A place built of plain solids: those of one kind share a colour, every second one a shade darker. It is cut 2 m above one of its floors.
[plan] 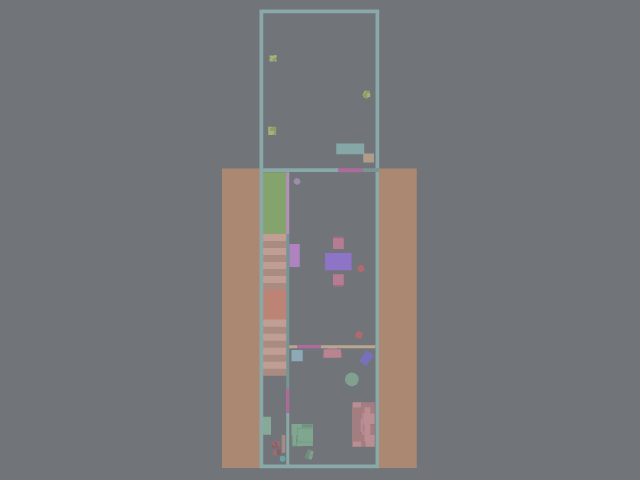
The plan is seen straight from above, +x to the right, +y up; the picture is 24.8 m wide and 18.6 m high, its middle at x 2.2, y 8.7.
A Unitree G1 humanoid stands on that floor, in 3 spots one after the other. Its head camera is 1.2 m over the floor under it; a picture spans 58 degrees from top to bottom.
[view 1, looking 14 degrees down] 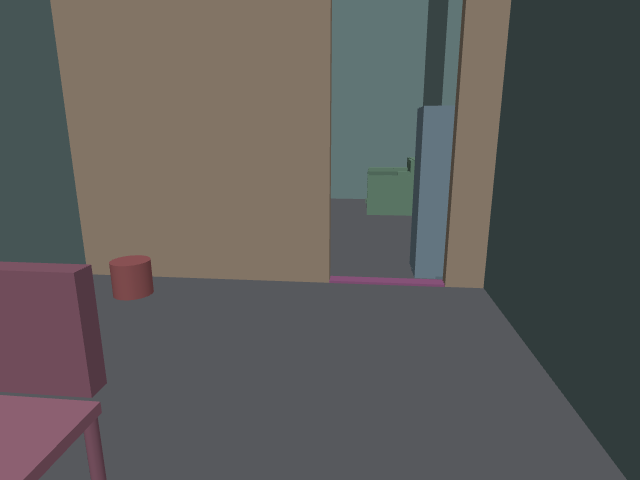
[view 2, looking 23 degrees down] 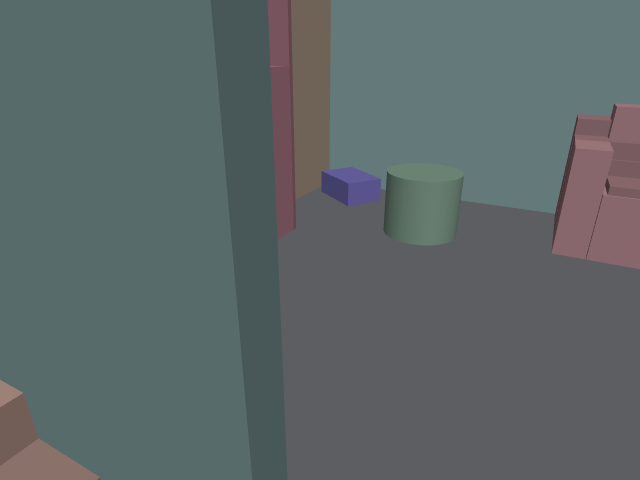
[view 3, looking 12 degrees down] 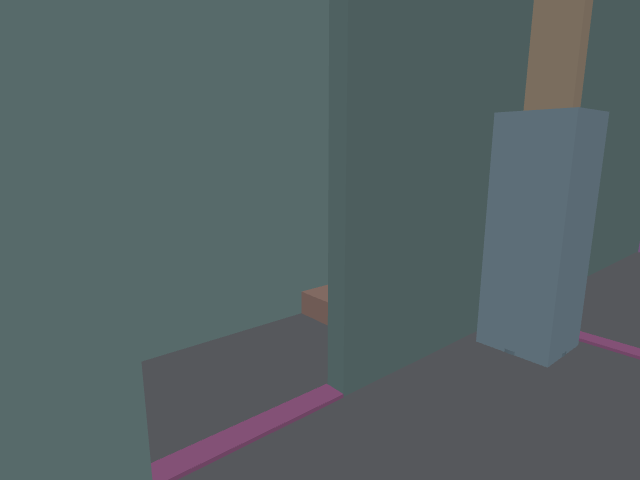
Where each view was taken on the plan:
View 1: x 1.96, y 7.98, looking -84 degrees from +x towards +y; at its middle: kitchen_wall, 3.47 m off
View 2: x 0.44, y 2.54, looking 28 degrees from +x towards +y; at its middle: ground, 3.07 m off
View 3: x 2.41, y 1.60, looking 140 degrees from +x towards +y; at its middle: wall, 3.22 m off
